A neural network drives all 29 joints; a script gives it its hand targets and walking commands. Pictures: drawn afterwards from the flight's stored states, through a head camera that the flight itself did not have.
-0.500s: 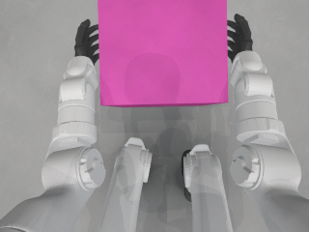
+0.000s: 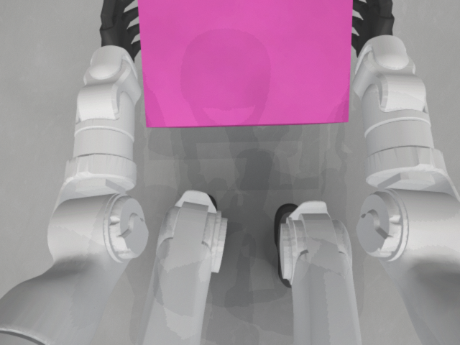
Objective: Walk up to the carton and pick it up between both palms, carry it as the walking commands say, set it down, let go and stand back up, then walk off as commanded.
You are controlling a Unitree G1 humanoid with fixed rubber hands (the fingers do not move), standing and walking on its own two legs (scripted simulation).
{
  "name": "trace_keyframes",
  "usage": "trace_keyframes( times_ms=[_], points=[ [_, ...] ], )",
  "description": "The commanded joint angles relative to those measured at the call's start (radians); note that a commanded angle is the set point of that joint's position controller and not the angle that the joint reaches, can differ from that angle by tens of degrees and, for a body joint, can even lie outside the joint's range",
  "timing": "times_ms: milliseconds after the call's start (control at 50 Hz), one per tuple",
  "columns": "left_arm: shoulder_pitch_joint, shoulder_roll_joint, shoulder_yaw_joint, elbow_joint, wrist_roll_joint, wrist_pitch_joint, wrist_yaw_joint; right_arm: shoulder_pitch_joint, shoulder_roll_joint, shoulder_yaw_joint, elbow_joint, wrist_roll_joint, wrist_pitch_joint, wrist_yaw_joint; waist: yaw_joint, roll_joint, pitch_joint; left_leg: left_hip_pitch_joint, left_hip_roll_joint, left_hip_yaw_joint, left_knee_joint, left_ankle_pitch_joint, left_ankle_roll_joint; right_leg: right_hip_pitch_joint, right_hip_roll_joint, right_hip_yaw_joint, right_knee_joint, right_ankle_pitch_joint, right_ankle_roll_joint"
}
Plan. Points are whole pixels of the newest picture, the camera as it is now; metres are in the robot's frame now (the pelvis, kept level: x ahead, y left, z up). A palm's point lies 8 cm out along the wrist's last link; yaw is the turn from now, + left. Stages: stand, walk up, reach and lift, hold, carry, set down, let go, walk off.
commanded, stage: set down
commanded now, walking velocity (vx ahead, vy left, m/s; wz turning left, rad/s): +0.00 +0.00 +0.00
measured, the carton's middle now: (242, 50) +0.54 +0.04 -0.22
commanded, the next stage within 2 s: none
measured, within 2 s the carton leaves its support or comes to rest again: neither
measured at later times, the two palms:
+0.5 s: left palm (128, 52) +0.52 +0.21 -0.17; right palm (361, 44) +0.55 -0.14 -0.17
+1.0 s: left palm (136, 59) +0.51 +0.21 -0.19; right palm (356, 52) +0.55 -0.14 -0.20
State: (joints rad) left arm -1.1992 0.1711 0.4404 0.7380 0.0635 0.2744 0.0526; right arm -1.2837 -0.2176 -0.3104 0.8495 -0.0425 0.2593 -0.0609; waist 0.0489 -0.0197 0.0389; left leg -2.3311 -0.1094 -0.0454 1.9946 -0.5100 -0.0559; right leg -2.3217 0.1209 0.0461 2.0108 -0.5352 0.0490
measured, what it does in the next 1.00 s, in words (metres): stands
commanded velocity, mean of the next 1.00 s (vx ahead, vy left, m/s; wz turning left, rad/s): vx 0.00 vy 0.00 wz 0.00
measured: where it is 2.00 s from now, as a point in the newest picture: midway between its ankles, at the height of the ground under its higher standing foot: (242, 253)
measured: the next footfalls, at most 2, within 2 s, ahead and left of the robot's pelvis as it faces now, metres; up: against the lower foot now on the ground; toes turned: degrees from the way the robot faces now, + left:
none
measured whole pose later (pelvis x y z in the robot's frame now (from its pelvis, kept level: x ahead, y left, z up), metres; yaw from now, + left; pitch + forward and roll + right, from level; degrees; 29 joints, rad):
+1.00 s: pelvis +0.00 +0.00 -0.04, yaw +0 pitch +39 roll +1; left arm -1.27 0.24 0.36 0.91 -0.02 0.19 0.07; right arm -1.36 -0.28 -0.20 1.02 0.04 0.18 -0.09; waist 0.06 -0.02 0.25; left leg -2.28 -0.07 -0.02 2.17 -0.58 -0.04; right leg -2.28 0.10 0.02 2.19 -0.60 0.03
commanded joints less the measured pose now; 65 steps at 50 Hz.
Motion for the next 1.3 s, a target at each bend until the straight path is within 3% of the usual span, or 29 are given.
trace_keyframes(
  times_ms=[0,100,180,300,620,1040,1280],
  points=[
    [-0.618,-0.829,-0.485,-0.046,-0.132,-0.02,-0.265,-0.549,0.885,0.413,-0.061,0.122,-0.027,0.234,0.027,-0.017,-1.142,0.654,-0.001,0.133,-0.112,0.309,0.016,0.577,0.007,-0.119,-0.112,0.268,-0.032],
    [-0.653,-0.795,-0.476,-0.039,-0.153,-0.039,-0.261,-0.583,0.864,0.425,-0.051,0.132,-0.042,0.225,0.03,-0.052,-1.062,0.613,0.003,0.12,-0.076,0.294,0.025,0.559,0.007,-0.114,-0.072,0.26,-0.035],
    [-0.644,-0.801,-0.49,-0.039,-0.166,-0.053,-0.253,-0.597,0.875,0.453,-0.079,0.164,-0.058,0.221,0.05,-0.046,-1.089,0.649,0.002,0.121,-0.044,0.356,0.028,0.585,0.012,-0.109,-0.046,0.312,-0.034],
    [-0.624,-0.798,-0.494,-0.025,-0.171,-0.062,-0.255,-0.554,0.881,0.45,-0.045,0.163,-0.064,0.212,0.041,-0.039,-1.045,0.619,0.0,0.125,-0.024,0.359,0.026,0.591,0.014,-0.104,-0.032,0.331,-0.036],
    [-0.671,-0.755,-0.444,0.039,-0.155,-0.078,-0.258,-0.6,0.831,0.407,0.007,0.141,-0.08,0.213,0.041,-0.034,-0.892,0.546,0.008,0.119,-0.008,0.257,0.035,0.52,0.005,-0.091,-0.018,0.23,-0.045],
    [-0.669,-0.738,-0.46,0.048,-0.177,-0.113,-0.251,-0.598,0.811,0.425,0.03,0.166,-0.113,0.215,0.041,-0.031,-0.847,0.545,0.012,0.105,0.037,0.313,0.04,0.51,0.003,-0.077,0.034,0.288,-0.051],
    [-0.669,-0.705,-0.426,0.095,-0.156,-0.115,-0.252,-0.586,0.775,0.395,0.087,0.145,-0.113,0.222,0.034,-0.027,-0.745,0.501,0.017,0.1,0.039,0.244,0.047,0.454,-0.005,-0.071,0.035,0.219,-0.055]
  ],
)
